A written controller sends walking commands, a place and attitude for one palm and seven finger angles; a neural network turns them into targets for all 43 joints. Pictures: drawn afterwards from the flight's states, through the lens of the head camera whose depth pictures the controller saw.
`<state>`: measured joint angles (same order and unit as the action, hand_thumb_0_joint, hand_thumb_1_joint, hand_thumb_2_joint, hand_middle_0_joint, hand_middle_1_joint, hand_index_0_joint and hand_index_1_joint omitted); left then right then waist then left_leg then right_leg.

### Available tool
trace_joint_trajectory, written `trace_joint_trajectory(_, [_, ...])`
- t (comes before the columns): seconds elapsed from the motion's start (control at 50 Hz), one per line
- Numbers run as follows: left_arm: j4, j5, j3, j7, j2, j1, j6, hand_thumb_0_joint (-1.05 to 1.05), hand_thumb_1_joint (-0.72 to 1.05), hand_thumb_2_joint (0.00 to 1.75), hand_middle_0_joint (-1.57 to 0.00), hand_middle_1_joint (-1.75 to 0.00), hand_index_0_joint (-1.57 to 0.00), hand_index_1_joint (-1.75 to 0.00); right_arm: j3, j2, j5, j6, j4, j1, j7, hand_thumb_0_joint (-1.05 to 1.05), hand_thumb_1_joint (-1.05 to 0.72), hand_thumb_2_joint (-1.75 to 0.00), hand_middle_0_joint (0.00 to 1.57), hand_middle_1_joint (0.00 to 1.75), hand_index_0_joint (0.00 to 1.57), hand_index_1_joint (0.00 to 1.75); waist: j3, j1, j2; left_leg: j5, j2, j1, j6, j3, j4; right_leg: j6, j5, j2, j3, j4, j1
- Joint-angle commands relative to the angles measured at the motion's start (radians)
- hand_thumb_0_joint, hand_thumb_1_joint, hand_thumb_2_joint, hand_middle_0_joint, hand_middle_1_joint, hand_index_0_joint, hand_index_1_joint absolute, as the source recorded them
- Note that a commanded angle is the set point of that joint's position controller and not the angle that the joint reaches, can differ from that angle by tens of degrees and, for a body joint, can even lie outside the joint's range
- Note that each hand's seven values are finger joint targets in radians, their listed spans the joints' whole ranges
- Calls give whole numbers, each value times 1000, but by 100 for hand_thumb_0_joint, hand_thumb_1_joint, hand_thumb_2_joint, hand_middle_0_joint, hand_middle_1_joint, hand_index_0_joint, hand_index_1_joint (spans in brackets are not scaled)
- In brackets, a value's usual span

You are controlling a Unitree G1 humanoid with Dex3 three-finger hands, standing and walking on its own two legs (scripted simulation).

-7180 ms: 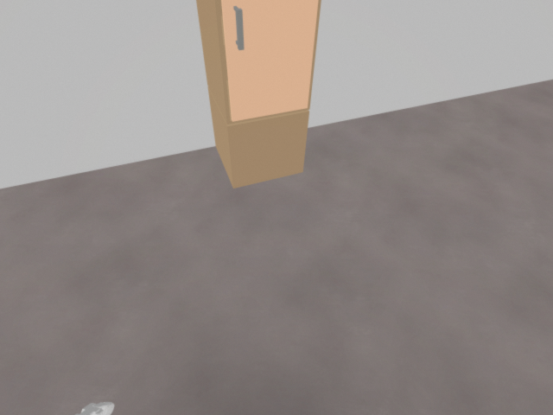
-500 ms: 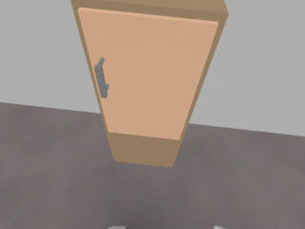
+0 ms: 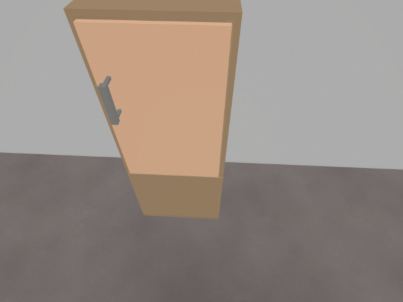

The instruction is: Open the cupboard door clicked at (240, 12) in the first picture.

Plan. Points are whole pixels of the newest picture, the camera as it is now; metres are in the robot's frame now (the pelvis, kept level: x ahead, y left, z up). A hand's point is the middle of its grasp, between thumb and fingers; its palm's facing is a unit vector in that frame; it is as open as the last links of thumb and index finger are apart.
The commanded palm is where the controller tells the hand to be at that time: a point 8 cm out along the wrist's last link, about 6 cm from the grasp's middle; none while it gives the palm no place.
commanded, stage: come to a stop and stand still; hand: left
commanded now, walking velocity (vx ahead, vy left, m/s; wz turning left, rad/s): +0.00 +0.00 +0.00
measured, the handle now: (111, 101) +0.61 +0.29 +0.05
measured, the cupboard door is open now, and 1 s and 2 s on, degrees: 0 0 0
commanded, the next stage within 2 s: look again from close up in 0.50 s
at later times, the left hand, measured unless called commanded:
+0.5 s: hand out of the picture -0.05 +0.14 -0.17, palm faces +0.05 -0.99 -0.15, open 7.4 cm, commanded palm none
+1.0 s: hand out of the picture -0.01 +0.20 -0.17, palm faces +0.05 -0.98 -0.21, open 7.4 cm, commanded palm none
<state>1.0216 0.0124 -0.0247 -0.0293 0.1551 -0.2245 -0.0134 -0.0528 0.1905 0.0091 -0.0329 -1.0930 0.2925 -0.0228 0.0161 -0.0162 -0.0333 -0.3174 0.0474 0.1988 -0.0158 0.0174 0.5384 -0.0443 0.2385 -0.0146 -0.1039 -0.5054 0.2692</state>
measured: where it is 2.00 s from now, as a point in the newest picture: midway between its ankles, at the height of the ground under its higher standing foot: outside the picture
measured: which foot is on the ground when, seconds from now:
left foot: down 0.00-1.00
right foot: down 0.00-1.00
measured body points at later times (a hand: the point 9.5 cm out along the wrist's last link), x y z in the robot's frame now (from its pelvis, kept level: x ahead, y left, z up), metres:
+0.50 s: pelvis -0.03 -0.01 +0.01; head -0.02 -0.01 +0.46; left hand -0.06 +0.19 -0.15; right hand -0.06 -0.22 -0.15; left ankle -0.03 +0.13 -0.73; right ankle +0.02 -0.09 -0.73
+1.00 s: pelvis -0.03 +0.03 +0.00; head -0.05 +0.02 +0.45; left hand -0.01 +0.25 -0.15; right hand -0.04 -0.18 -0.16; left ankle -0.03 +0.13 -0.73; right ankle +0.02 -0.09 -0.73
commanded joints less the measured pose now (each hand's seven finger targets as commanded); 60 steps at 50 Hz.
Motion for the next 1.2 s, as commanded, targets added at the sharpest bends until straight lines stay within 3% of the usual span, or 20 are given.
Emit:
trace_joint_trajectory(0.0, [1,-15,-15,-1,85,-87,16,0,90,90,-20,-30,-20,-30,15,78,7,50,25,8,-14,0,-90,-90,20,30,20,30,-47,56,-67,303,151,-21,63,-152,-207,14,-114,108,131,100,-88])
trace_joint_trajectory(0.02, [9,-15,-13,0,82,-78,20,0,90,90,-20,-30,-20,-30,18,79,10,51,19,6,-19,0,-90,-90,20,30,20,30,-52,54,-37,282,136,-2,59,-129,-195,20,-149,107,130,114,-116])
trace_joint_trajectory(0.04, [27,-12,-13,-1,93,-49,17,0,90,90,-20,-30,-20,-30,23,55,7,54,-2,3,-19,0,-90,-90,20,30,20,30,-44,44,-126,291,115,10,50,-110,-222,23,-167,115,106,100,-145])
trace_joint_trajectory(0.06, [33,-11,-13,-2,99,-44,15,0,90,90,-20,-30,-20,-30,26,44,4,51,-6,8,-19,0,-90,-90,20,30,20,30,-23,44,-129,245,110,30,46,-103,-248,27,-141,109,99,106,-159])
trace_joint_trajectory(0.12, [61,-10,-8,0,97,-63,15,0,90,90,-20,-30,-20,-30,28,31,4,42,-15,16,-19,0,-90,-90,20,30,20,30,36,44,-55,84,80,57,34,-77,-251,20,-96,118,124,161,-144])
trace_joint_trajectory(0.2, [74,-6,-4,-1,96,-70,12,0,90,90,-20,-30,-20,-30,27,16,6,26,-28,65,-15,0,-90,-90,20,30,20,30,116,24,63,-20,45,50,30,-47,-239,21,106,122,171,243,-40])
trace_joint_trajectory(0.34, [76,-3,-9,-5,81,-103,14,0,90,90,-20,-30,-20,-30,29,-3,9,20,-39,120,-12,0,-90,-90,20,30,20,30,101,8,98,-26,21,22,35,-20,-199,27,237,131,201,289,28])
trace_joint_trajectory(0.48, [89,-5,-8,-5,64,-139,24,0,90,90,-20,-30,-20,-30,35,-19,7,35,-39,131,-16,0,-90,-90,20,30,20,30,62,16,14,17,31,33,34,-28,-207,15,126,130,189,254,-23])
trace_joint_trajectory(0.56, [97,-5,-6,-6,54,-145,25,0,90,90,-20,-30,-20,-30,37,-26,7,36,-43,146,-18,0,-90,-90,20,30,20,30,82,17,16,18,34,47,31,-30,-211,13,116,129,183,247,-21])
trace_joint_trajectory(0.58, [115,10,5,-44,95,-220,48,0,90,90,-20,-30,-20,-30,32,38,5,52,19,4,2,0,-90,-90,20,30,20,30,130,70,1,-9,39,118,-8,42,-14,57,-93,171,207,223,-25])
trace_joint_trajectory(0.6, [119,7,8,-34,122,-206,65,0,90,90,-20,-30,-20,-30,41,4,-5,49,55,21,6,0,-90,-90,20,30,20,30,72,20,56,13,28,64,-4,8,5,6,-108,231,237,235,-3])
trace_joint_trajectory(0.62, [81,9,-2,-30,112,-174,65,0,90,90,-20,-30,-20,-30,41,-29,8,51,50,131,-1,0,-90,-90,20,30,20,30,-36,-14,32,-25,-2,31,14,-7,-1,-29,-9,242,251,206,-49])
trace_joint_trajectory(0.64, [71,8,-3,-27,104,-147,63,0,90,90,-20,-30,-20,-30,42,-31,9,59,36,158,-2,0,-90,-90,20,30,20,30,-86,-22,28,44,3,7,23,-4,-33,-45,25,213,209,179,-45])
trace_joint_trajectory(0.68, [60,2,0,-20,83,-123,58,0,90,90,-20,-30,-20,-30,43,-17,10,62,29,169,-2,0,-90,-90,20,30,20,30,-53,-18,43,87,19,18,28,-23,-67,-31,83,168,172,158,-12])
trace_joint_trajectory(0.72, [59,1,5,-16,62,-118,46,0,90,90,-20,-30,-20,-30,47,-8,13,65,36,161,-5,0,-90,-90,20,30,20,30,27,-5,-21,104,50,91,42,-62,-128,-12,51,127,133,103,-4])
trace_joint_trajectory(0.78, [66,0,10,-11,52,-139,46,0,90,90,-20,-30,-20,-30,50,5,8,70,50,141,-10,0,-90,-90,20,30,20,30,83,12,18,91,54,160,48,-80,-171,-3,-24,116,126,89,-52])
trace_joint_trajectory(0.84, [65,0,12,-10,53,-146,42,0,90,90,-20,-30,-20,-30,51,13,7,74,50,141,-11,0,-90,-90,20,30,20,30,100,19,-1,97,57,170,51,-88,-197,5,-72,115,110,74,-72])
trace_joint_trajectory(0.96, [51,0,10,-9,55,-143,36,0,90,90,-20,-30,-20,-30,51,25,9,71,45,137,-11,0,-90,-90,20,30,20,30,106,20,29,41,57,169,54,-98,-233,14,-71,116,103,73,-78])
trace_joint_trajectory(1.14, [45,3,8,-7,52,-162,36,0,90,90,-20,-30,-20,-30,49,29,8,70,43,117,-9,0,-90,-90,20,30,20,30,79,22,8,-20,53,159,57,-100,-257,15,-63,121,106,85,-95])
trace_joint_trajectory(1.18, [48,8,4,-4,56,-173,38,0,90,90,-20,-30,-20,-30,48,33,11,64,38,125,-7,0,-90,-90,20,30,20,30,65,23,25,-108,37,154,59,-82,-235,7,54,126,118,91,-92])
